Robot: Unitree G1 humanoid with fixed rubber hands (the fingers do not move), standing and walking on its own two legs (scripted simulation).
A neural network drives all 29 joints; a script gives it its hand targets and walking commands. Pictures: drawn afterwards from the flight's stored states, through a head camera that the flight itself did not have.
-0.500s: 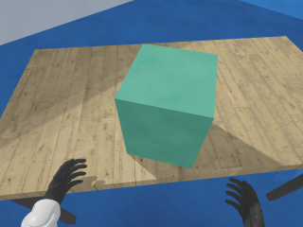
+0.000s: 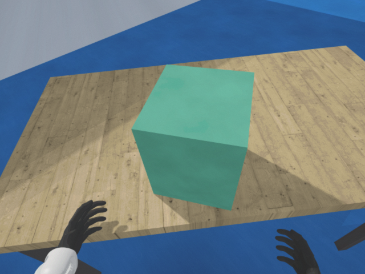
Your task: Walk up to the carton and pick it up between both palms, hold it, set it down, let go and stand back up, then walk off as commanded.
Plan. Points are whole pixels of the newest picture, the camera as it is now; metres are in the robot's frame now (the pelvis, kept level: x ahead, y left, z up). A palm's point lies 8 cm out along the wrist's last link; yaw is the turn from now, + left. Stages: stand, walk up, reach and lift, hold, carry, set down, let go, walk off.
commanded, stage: set down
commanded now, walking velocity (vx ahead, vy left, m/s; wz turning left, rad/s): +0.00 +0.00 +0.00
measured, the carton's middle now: (199, 138) +0.42 +0.00 +0.06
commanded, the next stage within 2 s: let go in 0.26 s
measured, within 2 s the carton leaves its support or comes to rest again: neither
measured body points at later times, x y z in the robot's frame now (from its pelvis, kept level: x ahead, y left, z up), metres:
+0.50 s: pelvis +0.00 +0.00 +0.00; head +0.00 -0.03 +0.45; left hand +0.22 +0.26 +0.00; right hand +0.17 -0.22 -0.08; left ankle +0.00 +0.12 -0.75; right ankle +0.00 -0.15 -0.75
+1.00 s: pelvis -0.01 -0.02 -0.01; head -0.02 -0.02 +0.44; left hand +0.21 +0.25 +0.00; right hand +0.14 -0.31 -0.08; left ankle +0.00 +0.12 -0.75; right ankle +0.00 -0.15 -0.75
